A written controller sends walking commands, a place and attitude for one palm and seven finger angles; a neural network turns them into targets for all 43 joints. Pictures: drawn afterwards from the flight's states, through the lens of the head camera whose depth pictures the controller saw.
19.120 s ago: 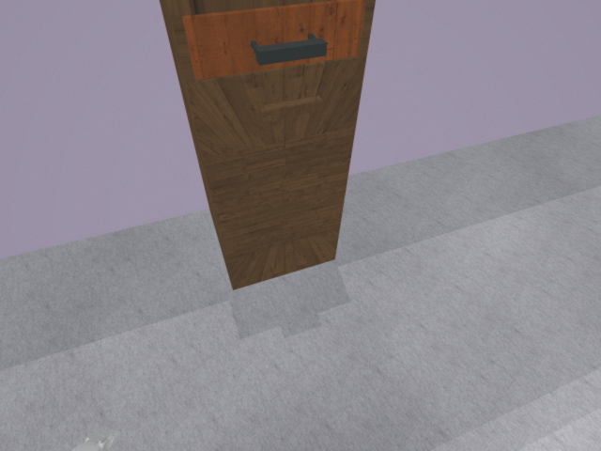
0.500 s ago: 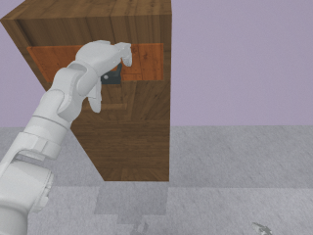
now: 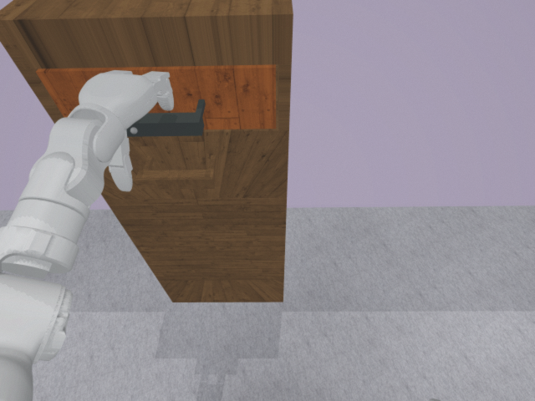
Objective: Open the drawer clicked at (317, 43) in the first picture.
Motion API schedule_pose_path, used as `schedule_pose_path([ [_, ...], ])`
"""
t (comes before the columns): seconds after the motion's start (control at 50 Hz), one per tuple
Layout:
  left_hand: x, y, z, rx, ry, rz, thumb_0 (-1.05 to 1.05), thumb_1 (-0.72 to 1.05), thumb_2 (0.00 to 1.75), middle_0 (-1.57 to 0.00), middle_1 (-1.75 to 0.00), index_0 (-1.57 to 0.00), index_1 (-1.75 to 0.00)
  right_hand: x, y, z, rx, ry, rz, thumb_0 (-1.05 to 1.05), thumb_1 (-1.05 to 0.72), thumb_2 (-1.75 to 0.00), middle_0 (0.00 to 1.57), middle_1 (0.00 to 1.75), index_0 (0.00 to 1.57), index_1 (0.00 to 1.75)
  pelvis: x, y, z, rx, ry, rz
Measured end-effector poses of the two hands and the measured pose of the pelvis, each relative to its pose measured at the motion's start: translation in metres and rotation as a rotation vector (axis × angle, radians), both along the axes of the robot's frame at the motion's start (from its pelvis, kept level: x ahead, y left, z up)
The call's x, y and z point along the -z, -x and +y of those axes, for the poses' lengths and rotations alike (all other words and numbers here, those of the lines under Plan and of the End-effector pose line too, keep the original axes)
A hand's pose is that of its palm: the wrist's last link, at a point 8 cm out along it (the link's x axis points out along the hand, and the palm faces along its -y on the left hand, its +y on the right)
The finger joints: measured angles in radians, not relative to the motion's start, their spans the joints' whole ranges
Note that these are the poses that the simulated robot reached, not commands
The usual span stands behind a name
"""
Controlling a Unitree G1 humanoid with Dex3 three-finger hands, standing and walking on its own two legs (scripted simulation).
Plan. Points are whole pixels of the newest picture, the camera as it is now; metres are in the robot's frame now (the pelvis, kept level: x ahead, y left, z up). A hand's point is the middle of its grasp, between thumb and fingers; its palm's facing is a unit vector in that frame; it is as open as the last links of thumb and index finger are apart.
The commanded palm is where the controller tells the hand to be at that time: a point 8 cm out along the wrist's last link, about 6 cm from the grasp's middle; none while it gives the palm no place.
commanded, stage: move the hooked fingers above the handle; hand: left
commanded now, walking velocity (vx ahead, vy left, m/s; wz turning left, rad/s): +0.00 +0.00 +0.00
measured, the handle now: (160, 115) +0.52 +0.21 +0.15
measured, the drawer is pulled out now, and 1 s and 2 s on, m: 0.00 0.00 0.00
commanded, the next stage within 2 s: lower the fingers behind the handle in 1.22 s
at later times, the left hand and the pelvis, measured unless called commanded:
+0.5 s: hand (144, 127) +0.46 +0.21 +0.17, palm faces -0.08 +0.02 -1.00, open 13.8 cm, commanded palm +0.45 +0.22 +0.26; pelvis +0.00 +0.00 +0.00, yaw -2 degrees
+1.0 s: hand (166, 127) +0.47 +0.18 +0.17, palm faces -0.11 -0.01 -0.99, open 13.8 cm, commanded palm +0.46 +0.21 +0.26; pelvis +0.01 +0.00 +0.00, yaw -2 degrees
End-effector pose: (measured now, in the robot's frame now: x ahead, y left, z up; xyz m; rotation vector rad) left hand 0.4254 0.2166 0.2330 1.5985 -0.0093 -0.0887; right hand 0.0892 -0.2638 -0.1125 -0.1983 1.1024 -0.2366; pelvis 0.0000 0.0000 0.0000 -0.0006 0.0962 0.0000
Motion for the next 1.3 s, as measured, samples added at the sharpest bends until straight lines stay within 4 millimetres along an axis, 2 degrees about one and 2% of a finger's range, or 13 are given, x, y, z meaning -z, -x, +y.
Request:
schedule_pose_path([
  [0.1, -0.030, -0.009, -0.022, 0.094, 0.044, -0.151, 0.00, -0.49, 0.30, -0.33, -1.21, -0.31, -1.21, -0.002, -0.005, -0.003, -0.011, 0.013, -0.012, 0.01, -0.90, -0.90, 0.20, 0.30, 0.20, 0.30, 0.000, -0.001, 0.004, -0.008, 0.006, 0.013],
  [0.18, -0.045, -0.033, -0.016, -0.036, 0.077, -0.181, 0.00, -0.49, 0.30, -0.32, -1.20, -0.31, -1.21, 0.001, -0.007, 0.003, 0.000, -0.024, -0.022, 0.01, -0.90, -0.90, 0.20, 0.30, 0.20, 0.30, 0.000, -0.001, 0.006, 0.012, 0.002, 0.034],
  [0.26, -0.052, -0.038, -0.020, -0.092, 0.044, -0.164, 0.00, -0.49, 0.30, -0.38, -1.26, -0.35, -1.25, 0.007, -0.005, 0.012, 0.008, -0.071, -0.013, 0.01, -0.90, -0.90, 0.20, 0.30, 0.20, 0.30, -0.001, -0.002, 0.006, 0.030, -0.002, 0.044],
  [0.38, -0.022, -0.035, -0.010, -0.168, 0.012, -0.006, 0.01, -0.49, 0.30, -0.35, -1.24, -0.34, -1.24, 0.010, -0.003, 0.019, 0.039, -0.106, -0.023, 0.01, -0.90, -0.90, 0.20, 0.30, 0.20, 0.30, 0.000, -0.003, 0.003, 0.046, -0.009, 0.025],
  [0.5, 0.007, -0.019, -0.009, -0.037, 0.003, 0.032, 0.00, -0.49, 0.30, -0.33, -1.21, -0.33, -1.22, 0.004, -0.003, 0.010, 0.028, -0.054, -0.022, 0.01, -0.90, -0.90, 0.20, 0.30, 0.20, 0.30, 0.001, -0.004, -0.002, 0.029, -0.005, 0.021],
  [0.6, -0.017, -0.010, -0.020, 0.067, 0.023, -0.131, 0.00, -0.49, 0.30, -0.33, -1.21, -0.33, -1.21, 0.004, -0.008, 0.001, 0.000, -0.027, -0.009, 0.01, -0.90, -0.90, 0.20, 0.30, 0.20, 0.30, 0.001, -0.006, -0.002, 0.006, 0.003, 0.023],
  [0.74, -0.047, -0.034, 0.003, -0.171, 0.051, -0.156, 0.00, -0.49, 0.30, -0.32, -1.20, -0.33, -1.21, 0.006, -0.015, 0.000, 0.001, -0.052, -0.014, 0.01, -0.90, -0.90, 0.20, 0.30, 0.20, 0.30, 0.000, -0.006, -0.002, 0.014, 0.000, 0.039],
  [0.8, -0.051, -0.035, -0.002, -0.197, 0.010, -0.125, 0.00, -0.49, 0.30, -0.32, -1.20, -0.34, -1.25, 0.007, -0.016, 0.001, 0.007, -0.065, -0.019, 0.01, -0.90, -0.90, 0.20, 0.30, 0.20, 0.30, 0.000, -0.007, -0.002, 0.017, -0.002, 0.040],
  [0.94, -0.007, -0.029, -0.026, -0.080, 0.018, 0.056, 0.00, -0.49, 0.30, -0.31, -1.20, -0.33, -1.23, 0.003, -0.019, 0.003, 0.025, -0.062, -0.050, 0.01, -0.90, -0.90, 0.20, 0.30, 0.20, 0.30, 0.001, -0.007, -0.003, 0.025, -0.006, 0.016],
  [1.02, 0.012, -0.025, -0.039, 0.053, 0.040, 0.045, 0.00, -0.49, 0.30, -0.32, -1.20, -0.33, -1.22, 0.000, -0.019, 0.003, 0.024, -0.039, -0.063, 0.01, -0.90, -0.90, 0.20, 0.30, 0.20, 0.30, 0.002, -0.006, -0.003, 0.027, -0.005, 0.019],
  [1.1, -0.005, -0.025, -0.035, 0.089, 0.040, -0.105, 0.01, -0.49, 0.30, -0.32, -1.20, -0.33, -1.21, 0.004, -0.014, 0.004, 0.016, -0.038, -0.046, 0.01, -0.90, -0.90, 0.20, 0.30, 0.20, 0.30, 0.002, -0.006, -0.003, 0.023, -0.002, 0.033],
  [1.16, -0.033, -0.031, -0.014, -0.014, 0.047, -0.212, 0.01, -0.49, 0.30, -0.32, -1.20, -0.33, -1.21, 0.010, -0.010, 0.007, 0.010, -0.057, -0.012, 0.01, -0.90, -0.90, 0.20, 0.30, 0.20, 0.30, 0.002, -0.007, -0.003, 0.021, 0.000, 0.042],
  [1.3, -0.049, -0.036, -0.013, -0.173, 0.013, -0.135, 0.00, -0.49, 0.30, -0.37, -1.24, -0.36, -1.25, 0.016, -0.005, 0.009, 0.019, -0.100, 0.024, 0.01, -0.90, -0.90, 0.20, 0.30, 0.20, 0.30, 0.000, -0.009, -0.002, 0.024, -0.003, 0.043],
])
